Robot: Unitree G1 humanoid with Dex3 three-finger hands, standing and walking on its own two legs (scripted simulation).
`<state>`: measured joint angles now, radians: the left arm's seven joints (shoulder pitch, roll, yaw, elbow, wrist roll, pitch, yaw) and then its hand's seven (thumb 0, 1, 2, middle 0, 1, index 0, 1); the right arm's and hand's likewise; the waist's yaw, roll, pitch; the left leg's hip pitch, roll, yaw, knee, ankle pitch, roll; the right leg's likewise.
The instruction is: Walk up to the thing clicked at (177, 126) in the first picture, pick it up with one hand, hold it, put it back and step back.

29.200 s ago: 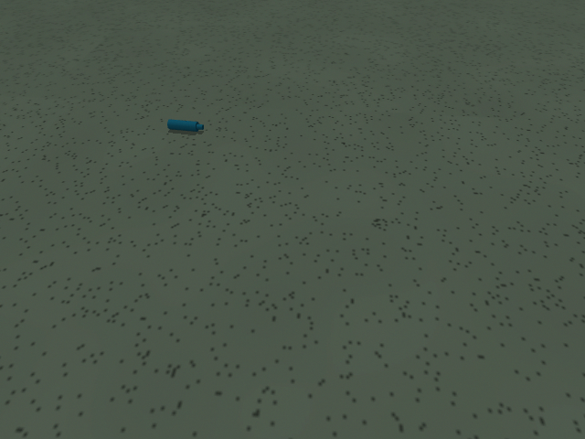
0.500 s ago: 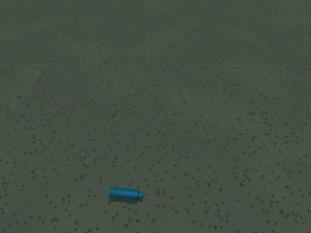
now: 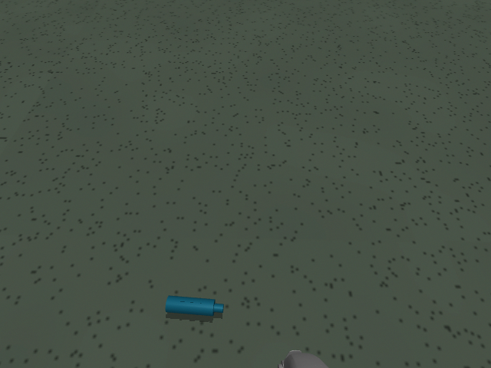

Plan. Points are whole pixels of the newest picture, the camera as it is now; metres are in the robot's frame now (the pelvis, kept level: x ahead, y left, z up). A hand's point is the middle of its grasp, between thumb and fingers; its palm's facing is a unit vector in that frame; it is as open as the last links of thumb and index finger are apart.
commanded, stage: walk up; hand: left
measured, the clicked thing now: (195, 306) +0.40 +0.18 -0.73
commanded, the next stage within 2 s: stand in 1.18 s
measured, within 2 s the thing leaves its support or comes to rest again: neither
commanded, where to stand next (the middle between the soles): +0.00 -0.02 m, yaw -3 degrees
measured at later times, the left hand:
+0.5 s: hand out of the picture +0.05 +0.25 -0.15, palm faces +0.04 -0.94 -0.35, open 7.4 cm
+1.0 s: hand out of the picture +0.05 +0.26 -0.13, palm faces +0.01 -0.93 -0.36, open 7.4 cm
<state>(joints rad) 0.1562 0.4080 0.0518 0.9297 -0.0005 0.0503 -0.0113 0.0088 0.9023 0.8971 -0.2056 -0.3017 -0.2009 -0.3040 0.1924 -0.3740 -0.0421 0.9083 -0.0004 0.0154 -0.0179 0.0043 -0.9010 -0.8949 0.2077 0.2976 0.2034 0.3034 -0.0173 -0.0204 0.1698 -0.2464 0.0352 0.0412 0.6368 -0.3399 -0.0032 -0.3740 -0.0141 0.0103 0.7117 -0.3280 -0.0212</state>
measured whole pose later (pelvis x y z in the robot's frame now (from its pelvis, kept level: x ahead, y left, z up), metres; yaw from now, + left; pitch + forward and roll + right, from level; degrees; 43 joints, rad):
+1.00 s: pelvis -0.03 -0.01 +0.02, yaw +1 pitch -3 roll +0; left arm 0.13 0.37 0.00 1.07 0.00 -0.03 -0.01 0.01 0.90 0.90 -0.21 -0.30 -0.20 -0.30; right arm 0.12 -0.35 -0.01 1.04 -0.01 -0.01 0.02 0.00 -0.90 -0.89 0.21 0.30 0.20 0.30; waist 0.01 0.01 0.04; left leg -0.09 -0.01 0.02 0.40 -0.27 0.01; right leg -0.17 -0.01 0.05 0.43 -0.22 0.02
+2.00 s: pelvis -0.04 -0.02 +0.02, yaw +2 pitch -2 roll +0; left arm 0.10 0.35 -0.01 1.14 0.01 -0.01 0.00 0.01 0.90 0.90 -0.21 -0.30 -0.20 -0.30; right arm 0.09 -0.35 -0.01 1.14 -0.01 -0.01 0.01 0.00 -0.90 -0.90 0.21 0.30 0.20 0.30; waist 0.00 0.01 0.04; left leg -0.07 0.00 -0.01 0.30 -0.20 0.00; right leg -0.13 0.00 0.02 0.31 -0.15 0.01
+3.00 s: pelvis -0.23 -0.01 +0.00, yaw -1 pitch -2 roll +0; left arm 0.15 0.35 0.07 0.84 0.03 0.06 -0.01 0.01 0.90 0.90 -0.21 -0.30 -0.20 -0.30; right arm 0.13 -0.40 -0.06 0.86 0.00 0.06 -0.04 0.00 -0.90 -0.89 0.21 0.30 0.20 0.30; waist 0.00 0.02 0.19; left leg -0.47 -0.07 -0.12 1.09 -0.52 0.00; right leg -0.28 0.03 0.06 0.65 -0.32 -0.02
